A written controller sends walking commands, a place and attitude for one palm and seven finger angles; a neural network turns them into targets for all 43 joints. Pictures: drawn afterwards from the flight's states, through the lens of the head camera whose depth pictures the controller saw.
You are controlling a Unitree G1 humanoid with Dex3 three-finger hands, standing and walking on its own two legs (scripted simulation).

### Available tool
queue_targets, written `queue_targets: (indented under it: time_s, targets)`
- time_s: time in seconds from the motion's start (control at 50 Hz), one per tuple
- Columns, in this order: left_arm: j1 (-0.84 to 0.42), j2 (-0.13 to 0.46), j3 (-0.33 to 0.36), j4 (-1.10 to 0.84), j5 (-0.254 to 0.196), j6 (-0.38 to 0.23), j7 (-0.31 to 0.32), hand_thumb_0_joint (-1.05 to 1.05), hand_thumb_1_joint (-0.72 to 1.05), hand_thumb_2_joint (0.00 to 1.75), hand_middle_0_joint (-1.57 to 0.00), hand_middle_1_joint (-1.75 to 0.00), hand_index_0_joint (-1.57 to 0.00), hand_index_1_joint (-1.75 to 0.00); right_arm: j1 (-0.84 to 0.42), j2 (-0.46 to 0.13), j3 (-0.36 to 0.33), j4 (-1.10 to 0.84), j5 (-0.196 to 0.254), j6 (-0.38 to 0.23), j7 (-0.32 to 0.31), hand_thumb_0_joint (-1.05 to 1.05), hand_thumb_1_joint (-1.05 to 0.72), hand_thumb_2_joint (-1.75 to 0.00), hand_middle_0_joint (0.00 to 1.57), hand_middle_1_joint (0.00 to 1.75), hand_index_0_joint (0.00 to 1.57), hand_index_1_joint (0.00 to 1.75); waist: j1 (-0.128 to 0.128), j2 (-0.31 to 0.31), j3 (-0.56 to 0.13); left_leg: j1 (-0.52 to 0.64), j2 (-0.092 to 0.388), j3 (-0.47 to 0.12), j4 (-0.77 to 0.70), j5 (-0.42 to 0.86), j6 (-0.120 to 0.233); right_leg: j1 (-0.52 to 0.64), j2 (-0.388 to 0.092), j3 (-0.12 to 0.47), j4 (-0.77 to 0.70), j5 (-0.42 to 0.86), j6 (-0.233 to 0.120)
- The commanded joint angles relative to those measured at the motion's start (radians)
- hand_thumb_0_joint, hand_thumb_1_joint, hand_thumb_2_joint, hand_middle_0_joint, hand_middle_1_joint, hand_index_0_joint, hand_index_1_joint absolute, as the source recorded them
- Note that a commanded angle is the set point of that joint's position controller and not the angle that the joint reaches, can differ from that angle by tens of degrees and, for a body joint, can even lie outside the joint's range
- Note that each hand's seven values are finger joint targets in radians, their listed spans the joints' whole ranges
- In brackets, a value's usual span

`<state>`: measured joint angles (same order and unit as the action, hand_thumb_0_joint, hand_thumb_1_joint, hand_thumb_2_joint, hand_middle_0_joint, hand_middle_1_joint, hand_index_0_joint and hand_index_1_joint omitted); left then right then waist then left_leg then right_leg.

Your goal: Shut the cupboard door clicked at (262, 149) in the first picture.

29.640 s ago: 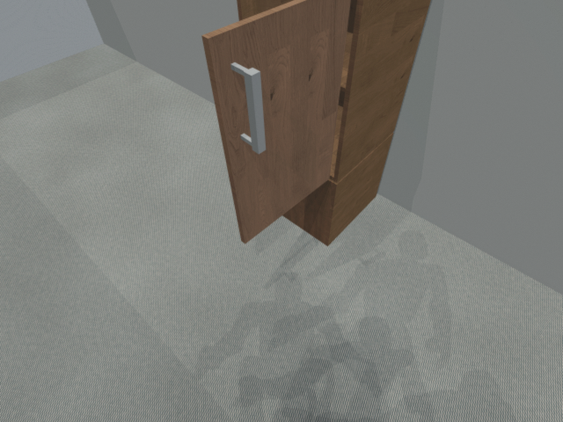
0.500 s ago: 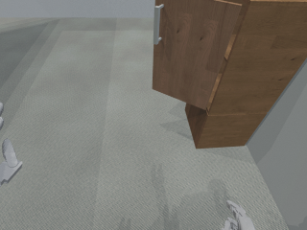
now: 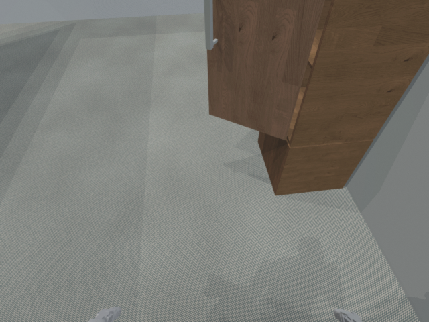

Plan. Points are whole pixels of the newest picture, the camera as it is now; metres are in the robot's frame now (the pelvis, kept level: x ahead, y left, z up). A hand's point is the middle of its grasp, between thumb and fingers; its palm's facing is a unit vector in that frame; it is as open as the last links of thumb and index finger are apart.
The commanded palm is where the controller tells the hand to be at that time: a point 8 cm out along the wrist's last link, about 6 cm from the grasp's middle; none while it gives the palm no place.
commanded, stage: let the arm hang, fingers relaxed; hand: left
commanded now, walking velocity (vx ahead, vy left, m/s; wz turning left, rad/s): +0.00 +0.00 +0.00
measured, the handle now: (212, 20) +1.02 +0.03 +0.11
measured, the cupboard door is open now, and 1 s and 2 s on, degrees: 55 55 55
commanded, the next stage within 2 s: look to check the result in 0.84 s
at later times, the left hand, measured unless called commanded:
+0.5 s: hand out of the picture +0.01 +0.20 -0.16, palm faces +0.01 -0.96 -0.28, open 7.4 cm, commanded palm none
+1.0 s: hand out of the picture +0.03 +0.18 -0.16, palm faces +0.01 -0.97 -0.23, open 7.4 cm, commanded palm none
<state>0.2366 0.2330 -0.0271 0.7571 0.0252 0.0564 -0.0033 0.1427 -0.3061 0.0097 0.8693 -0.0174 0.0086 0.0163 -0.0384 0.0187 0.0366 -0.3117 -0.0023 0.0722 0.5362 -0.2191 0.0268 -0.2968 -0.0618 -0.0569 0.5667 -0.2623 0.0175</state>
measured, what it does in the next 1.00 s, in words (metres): stands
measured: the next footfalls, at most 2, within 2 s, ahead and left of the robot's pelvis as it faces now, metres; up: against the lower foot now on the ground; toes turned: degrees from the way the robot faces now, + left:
none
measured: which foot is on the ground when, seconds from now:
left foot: down 0.00-1.00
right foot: down 0.00-1.00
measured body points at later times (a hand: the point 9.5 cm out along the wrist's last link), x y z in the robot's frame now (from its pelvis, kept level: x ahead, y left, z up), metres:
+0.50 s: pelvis +0.01 -0.01 +0.01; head +0.01 -0.02 +0.46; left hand +0.01 +0.25 -0.14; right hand +0.01 -0.24 -0.15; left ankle +0.04 +0.10 -0.73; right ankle +0.02 -0.13 -0.73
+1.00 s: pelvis +0.02 -0.01 +0.01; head +0.03 -0.01 +0.46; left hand +0.04 +0.23 -0.14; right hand +0.03 -0.25 -0.14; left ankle +0.04 +0.10 -0.73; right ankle +0.02 -0.13 -0.73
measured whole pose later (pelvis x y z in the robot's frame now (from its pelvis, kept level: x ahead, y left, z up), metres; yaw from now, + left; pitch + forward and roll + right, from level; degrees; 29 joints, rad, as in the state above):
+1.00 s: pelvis +0.02 -0.01 +0.01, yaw +0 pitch -2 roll +0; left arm 0.24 0.20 0.02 1.14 0.02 0.00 0.01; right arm 0.23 -0.21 0.00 1.13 -0.01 0.01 -0.02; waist -0.01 0.01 0.04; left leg -0.18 0.01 0.06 0.38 -0.17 0.01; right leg -0.15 -0.03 -0.07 0.39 -0.20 0.01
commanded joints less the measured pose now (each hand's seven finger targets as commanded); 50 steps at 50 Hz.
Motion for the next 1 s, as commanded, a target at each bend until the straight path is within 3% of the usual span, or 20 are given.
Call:
queue_targets:
  time_s: [0.0,0.1,0.14,0.28,0.46,0.68,0.98]
  targets:
    - [-0.001,0.168,0.056,0.062,-0.006,-0.056,0.017,0.00,0.90,0.90,-0.20,-0.30,-0.20,-0.30,0.028,-0.081,-0.024,0.009,-0.007,-0.008,-0.012,0.00,-0.90,-0.90,0.20,0.30,0.20,0.30,0.027,0.025,-0.074,0.047,0.083,-0.125,-0.152,0.004,-0.012,0.047,-0.062,0.120,-0.184,-0.068,-0.056]
    - [0.033,0.144,0.068,0.207,-0.010,-0.063,0.018,0.00,0.90,0.90,-0.20,-0.30,-0.20,-0.30,0.076,-0.060,-0.034,0.095,-0.003,-0.008,-0.028,0.00,-0.90,-0.90,0.20,0.30,0.20,0.30,0.034,0.111,-0.071,0.056,0.090,-0.124,-0.175,-0.043,-0.011,0.084,-0.059,0.113,-0.232,-0.055,-0.066]
    - [0.036,0.148,0.068,0.246,-0.011,-0.066,0.018,0.00,0.90,0.90,-0.20,-0.30,-0.20,-0.30,0.101,-0.066,-0.039,0.120,0.000,-0.007,-0.033,0.00,-0.90,-0.90,0.20,0.30,0.20,0.30,0.032,0.056,-0.047,0.065,0.095,-0.120,-0.171,-0.029,-0.011,0.078,-0.059,0.105,-0.252,-0.051,-0.068]
    - [0.049,0.123,0.063,0.327,-0.012,-0.065,0.022,0.00,0.90,0.90,-0.20,-0.30,-0.20,-0.30,0.164,-0.041,-0.042,0.187,0.002,-0.004,-0.040,0.00,-0.90,-0.90,0.20,0.30,0.20,0.30,0.027,-0.035,0.004,0.083,0.102,-0.109,-0.191,-0.037,-0.005,0.048,-0.058,0.101,-0.280,-0.090,-0.064]
    - [0.050,0.109,0.064,0.340,-0.010,-0.063,0.027,0.00,0.90,0.90,-0.20,-0.30,-0.20,-0.30,0.165,-0.017,-0.039,0.209,0.001,-0.012,-0.039,0.00,-0.90,-0.90,0.20,0.30,0.20,0.30,0.036,-0.045,0.018,0.071,0.108,-0.114,-0.221,-0.003,-0.002,0.070,-0.051,0.085,-0.255,-0.035,-0.053]
    - [0.037,0.089,0.063,0.334,-0.009,-0.067,0.029,0.00,0.90,0.90,-0.20,-0.30,-0.20,-0.30,0.132,-0.004,-0.034,0.214,0.000,-0.017,-0.039,0.00,-0.90,-0.90,0.20,0.30,0.20,0.30,0.037,-0.003,0.021,0.089,0.110,-0.112,-0.245,0.033,-0.011,0.092,-0.049,0.076,-0.250,0.035,-0.040]
    - [0.021,0.123,0.069,0.344,-0.011,-0.079,0.025,0.00,0.90,0.90,-0.20,-0.30,-0.20,-0.30,0.105,-0.049,-0.041,0.215,0.004,-0.023,-0.043,0.00,-0.90,-0.90,0.20,0.30,0.20,0.30,0.033,-0.013,-0.010,0.136,0.115,-0.110,-0.232,0.106,-0.010,0.128,-0.057,0.078,-0.272,0.088,-0.048]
